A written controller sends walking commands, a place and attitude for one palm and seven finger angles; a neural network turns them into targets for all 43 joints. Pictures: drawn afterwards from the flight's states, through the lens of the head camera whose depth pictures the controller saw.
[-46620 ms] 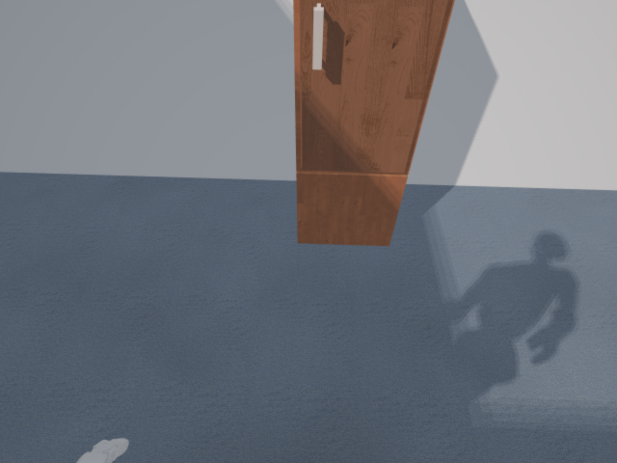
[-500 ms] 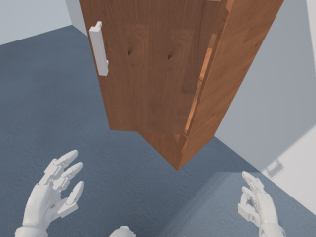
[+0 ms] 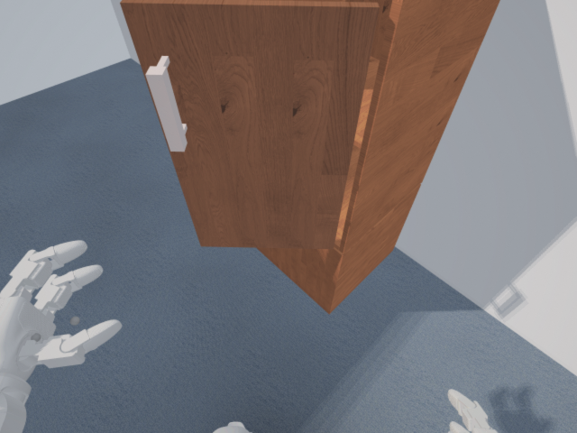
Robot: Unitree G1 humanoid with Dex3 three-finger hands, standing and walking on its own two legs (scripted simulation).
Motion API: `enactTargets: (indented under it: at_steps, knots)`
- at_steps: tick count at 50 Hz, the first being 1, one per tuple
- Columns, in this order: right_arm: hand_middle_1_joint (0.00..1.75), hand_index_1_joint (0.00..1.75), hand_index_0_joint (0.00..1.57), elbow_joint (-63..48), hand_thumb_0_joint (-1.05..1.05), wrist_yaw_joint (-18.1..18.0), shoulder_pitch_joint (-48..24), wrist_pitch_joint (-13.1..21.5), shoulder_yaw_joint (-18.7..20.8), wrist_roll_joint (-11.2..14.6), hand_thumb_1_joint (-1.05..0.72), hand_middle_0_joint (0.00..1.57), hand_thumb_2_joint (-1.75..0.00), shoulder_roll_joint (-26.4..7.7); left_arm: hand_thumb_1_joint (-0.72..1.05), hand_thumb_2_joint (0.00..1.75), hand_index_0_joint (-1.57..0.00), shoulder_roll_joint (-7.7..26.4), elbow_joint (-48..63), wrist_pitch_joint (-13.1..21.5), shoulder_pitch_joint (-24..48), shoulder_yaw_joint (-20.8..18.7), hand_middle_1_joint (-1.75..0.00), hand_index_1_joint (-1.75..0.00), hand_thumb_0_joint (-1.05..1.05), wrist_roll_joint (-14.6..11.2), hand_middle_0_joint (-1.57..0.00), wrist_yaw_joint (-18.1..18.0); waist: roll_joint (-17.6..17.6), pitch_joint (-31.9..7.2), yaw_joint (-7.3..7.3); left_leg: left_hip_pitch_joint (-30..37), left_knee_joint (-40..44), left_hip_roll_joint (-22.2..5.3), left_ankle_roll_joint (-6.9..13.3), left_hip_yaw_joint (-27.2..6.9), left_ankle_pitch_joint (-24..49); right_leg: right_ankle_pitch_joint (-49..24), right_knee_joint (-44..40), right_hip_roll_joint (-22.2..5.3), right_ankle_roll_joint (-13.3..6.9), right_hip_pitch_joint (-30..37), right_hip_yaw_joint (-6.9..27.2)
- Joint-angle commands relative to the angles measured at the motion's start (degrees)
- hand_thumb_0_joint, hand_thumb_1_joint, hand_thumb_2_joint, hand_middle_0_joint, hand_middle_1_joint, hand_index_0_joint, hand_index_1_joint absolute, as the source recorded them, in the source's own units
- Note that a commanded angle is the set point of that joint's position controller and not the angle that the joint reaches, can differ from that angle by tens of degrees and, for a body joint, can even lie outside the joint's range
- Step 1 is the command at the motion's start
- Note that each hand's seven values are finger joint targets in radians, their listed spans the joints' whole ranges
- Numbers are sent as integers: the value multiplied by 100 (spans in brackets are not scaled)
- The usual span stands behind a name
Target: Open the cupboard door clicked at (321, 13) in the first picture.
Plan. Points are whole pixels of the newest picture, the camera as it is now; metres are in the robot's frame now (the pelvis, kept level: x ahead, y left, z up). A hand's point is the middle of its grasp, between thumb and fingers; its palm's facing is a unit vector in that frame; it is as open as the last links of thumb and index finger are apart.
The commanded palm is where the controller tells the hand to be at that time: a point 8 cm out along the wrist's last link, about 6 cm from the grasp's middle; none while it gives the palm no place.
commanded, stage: raise the hand with hooked fingers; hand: left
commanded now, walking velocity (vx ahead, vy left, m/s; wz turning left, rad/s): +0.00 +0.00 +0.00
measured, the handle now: (171, 105) +0.58 +0.22 +0.15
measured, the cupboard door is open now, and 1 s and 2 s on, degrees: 45 45 45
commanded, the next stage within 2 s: move the hooked fingers beside the handle in 1.22 s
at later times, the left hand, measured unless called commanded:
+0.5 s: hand (28, 269) +0.27 +0.31 +0.13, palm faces +0.07 -1.00 -0.03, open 13.8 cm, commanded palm +0.24 +0.35 +0.14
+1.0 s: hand (33, 234) +0.30 +0.30 +0.17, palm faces +0.07 -1.00 -0.04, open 14.0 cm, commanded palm +0.26 +0.34 +0.17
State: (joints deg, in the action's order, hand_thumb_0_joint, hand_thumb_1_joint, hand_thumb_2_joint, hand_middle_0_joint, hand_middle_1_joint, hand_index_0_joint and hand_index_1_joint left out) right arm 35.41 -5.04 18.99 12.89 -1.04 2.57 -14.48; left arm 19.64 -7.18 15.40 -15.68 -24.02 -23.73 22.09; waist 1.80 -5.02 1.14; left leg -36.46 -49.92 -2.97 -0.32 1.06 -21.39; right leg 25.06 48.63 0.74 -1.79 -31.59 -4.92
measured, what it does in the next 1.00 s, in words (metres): stands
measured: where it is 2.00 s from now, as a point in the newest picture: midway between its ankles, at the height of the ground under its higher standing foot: outside the picture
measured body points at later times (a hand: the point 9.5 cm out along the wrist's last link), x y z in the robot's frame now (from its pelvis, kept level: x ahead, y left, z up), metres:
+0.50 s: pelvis +0.01 +0.04 +0.02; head +0.02 +0.05 +0.47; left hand +0.26 +0.37 +0.13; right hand +0.21 -0.17 -0.04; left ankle +0.04 +0.12 -0.70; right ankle +0.00 -0.10 -0.70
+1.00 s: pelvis +0.01 +0.02 +0.03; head +0.01 +0.01 +0.48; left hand +0.29 +0.35 +0.17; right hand +0.17 -0.23 -0.04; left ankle +0.04 +0.12 -0.70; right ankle +0.00 -0.10 -0.70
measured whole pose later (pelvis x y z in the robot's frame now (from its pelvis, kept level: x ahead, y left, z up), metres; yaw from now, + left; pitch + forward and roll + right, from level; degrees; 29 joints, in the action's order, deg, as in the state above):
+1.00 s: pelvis +0.01 +0.02 +0.03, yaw +1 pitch +1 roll -1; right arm 35.1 -6.3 16.0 12.0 -3.3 3.6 -15.9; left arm 24.7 -15.6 1.3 5.2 -25.7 -18.9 25.6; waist 1.9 -1.4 -0.7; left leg -19.4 -33.4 -0.8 1.3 1.8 -14.8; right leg 17.6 31.1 -0.5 -0.4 -14.1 -4.3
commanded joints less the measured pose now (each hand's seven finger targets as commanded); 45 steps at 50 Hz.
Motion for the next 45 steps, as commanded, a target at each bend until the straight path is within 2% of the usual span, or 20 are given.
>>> enactTargets:
  at_steps: [1, 4, 5, 8, 9, 13, 16, 19, 21, 23, 25, 27, 29, 33, 34, 36, 38, 39, 42, 45]
  knots:
    - [30, 30, 20, -922, 0, -5, -581, 514, 352, 49, -90, 20, -90, -823, -15, 45, -27, 853, 871, 539, 668, 18, -98, -98, 0, 44, -27, 208, -149, -720, -62, 785, 570, 278, 202, -185, 1021, -1387, -1119, -138, 337, 320, 677]
    - [30, 30, 20, -891, 0, -77, -567, 586, 355, 73, -90, 20, -90, -923, -22, 42, -28, 1149, 942, 385, 1153, -11, -102, -102, 0, 65, -28, 385, 90, -725, -80, 1110, 790, 261, 237, -220, 982, -1022, -1195, -33, 183, 313, 487]
    - [30, 30, 20, -883, 0, -102, -583, 599, 360, 87, -90, 20, -90, -926, -24, 41, -28, 1316, 1106, 361, 1373, -116, -103, -103, 0, 86, -28, 389, 211, -950, -108, 1313, 902, 259, 246, -238, 999, -1015, -1186, -21, 157, 398, 395]
    - [30, 30, 20, -907, 0, -148, -645, 657, 322, 60, -90, 20, -90, -865, -31, 38, -29, 1575, 1522, 380, 1585, -452, -108, -108, 0, 106, -29, 165, 492, -1270, -238, 1817, 1171, 235, 224, -330, 1220, -1178, -1131, 35, 84, 602, 153]
    - [30, 30, 20, -909, 0, -133, -619, 653, 298, 24, -90, 20, -90, -879, -34, 37, -29, 1789, 1596, 375, 1610, -675, -110, -110, 0, 95, -29, 72, 533, -1323, -317, 1875, 1203, 237, 202, -363, 1391, -1331, -1101, 75, 45, 750, 123]
    - [30, 30, 20, -926, 0, -75, -722, 593, 221, 45, -90, 20, -90, -801, -43, 33, -29, 1387, 1458, 154, 1551, -440, -115, -115, 0, 145, -29, -133, 814, -997, -289, 2097, 1451, 172, 97, -431, 1579, -1453, -1151, 90, 32, 710, -47]
    - [30, 30, 20, -956, 0, -75, -750, 462, 198, 108, -90, 20, -90, -845, -50, 30, -30, 1259, 882, -406, 1780, -216, -120, -120, 0, 184, -30, 27, 519, -550, -240, 1989, 1641, 142, 69, -469, 1381, -1415, -1327, 116, 48, 697, -80]
    - [30, 30, 20, -1030, 0, -123, -758, 365, 156, 135, -90, 20, -90, -892, -50, 30, -30, 1277, 540, -909, 2113, -105, -120, -120, 0, 232, -30, 198, 294, -399, -228, 1992, 1761, 160, 87, -495, 1215, -1365, -1503, 117, 40, 774, -65]
    - [30, 30, 20, -1080, 0, -142, -809, 325, 133, 137, -90, 20, -90, -877, -50, 30, -30, 1427, 684, -1057, 2534, -150, -120, -120, 0, 276, -30, 248, 322, -567, -201, 2170, 1800, 157, 95, -535, 1279, -1397, -1547, 107, 47, 804, -57]
    - [30, 30, 20, -1101, 0, -162, -849, 323, 108, 112, -90, 20, -90, -859, -50, 30, -30, 1636, 970, -1002, 2968, -270, -120, -120, 0, 311, -30, 220, 263, -806, -187, 2408, 1838, 149, 111, -579, 1312, -1367, -1606, 116, 45, 860, -37]
    - [30, 30, 20, -1092, 0, -161, -876, 314, 64, 69, -90, 20, -90, -834, -50, 30, -30, 1918, 1256, -861, 3326, -483, -120, -120, 0, 314, -30, 177, 490, -1027, -226, 2655, 1855, 163, 82, -583, 1559, -1503, -1652, 135, 6, 1020, -12]
    - [30, 30, 20, -1030, 0, -174, -869, 331, 45, 54, -90, 20, -90, -814, -50, 30, -30, 1985, 1321, -711, 3469, -572, -120, -120, 0, 314, -30, 152, 614, -1172, -216, 2889, 1884, 136, 42, -610, 1737, -1558, -1682, 133, 2, 1070, -12]
    - [30, 30, 20, -940, 0, -187, -859, 306, 10, 43, -90, 20, -90, -825, -50, 30, -30, 2086, 994, -721, 3518, -656, -120, -120, 0, 306, -30, 174, 533, -1000, -228, 2802, 1952, 155, 48, -602, 1582, -1514, -1802, 146, -12, 1157, -3]
    - [30, 30, 20, -883, 0, -247, -934, 283, -2, 123, -90, 20, -90, -832, -50, 30, -30, 2014, 388, -1049, 3800, -503, -120, -120, 0, 350, -30, 344, 802, -657, -184, 2746, 2141, 161, 45, -622, 1282, -1366, -1947, 87, -7, 1083, 0]
    - [30, 30, 20, -876, 0, -254, -894, 260, -10, 133, -90, 20, -90, -852, -50, 30, -30, 2056, 142, -1184, 3795, -511, -120, -120, 0, 349, -30, 400, 635, -591, -213, 2673, 2167, 191, 63, -606, 1213, -1375, -2027, 99, -23, 1194, 4]
    - [30, 30, 20, -922, 0, -272, -939, 238, -10, 170, -90, 20, -90, -860, -50, 30, -30, 2137, 21, -1383, 3967, -471, -120, -120, 0, 378, -30, 467, 605, -553, -208, 2644, 2245, 197, 85, -609, 1081, -1304, -2084, 76, -6, 1194, 8]
    - [30, 30, 20, -982, 0, -250, -922, 240, 16, 163, -90, 20, -90, -879, -50, 30, -30, 2041, -132, -1472, 3667, -458, -120, -120, 0, 352, -30, 518, 334, -644, -253, 2638, 2236, 207, 108, -604, 1215, -1392, -2087, 74, -2, 1265, -11]
    - [30, 30, 20, -991, 0, -225, -890, 236, 21, 159, -90, 20, -90, -884, -50, 30, -30, 2046, -131, -1461, 3540, -476, -120, -120, 0, 329, -30, 545, 189, -678, -284, 2648, 2212, 225, 120, -574, 1381, -1512, -2125, 88, -21, 1404, 2]
    - [30, 30, 20, -1038, 0, -168, -911, 240, 59, 146, -90, 20, -90, -881, -50, 30, -30, 2109, 183, -1316, 3499, -590, -120, -120, 0, 275, -30, 529, 256, -876, -301, 2790, 2153, 229, 142, -490, 1588, -1687, -2107, 91, 6, 1399, 24]
    - [30, 30, 20, -1021, 0, -143, -907, 262, 60, 121, -90, 20, -90, -861, -50, 30, -30, 2235, 429, -1091, 3665, -742, -120, -120, 0, 259, -30, 398, 342, -851, -309, 2794, 2180, 244, 151, -430, 1564, -1682, -2143, 104, 2, 1473, 60]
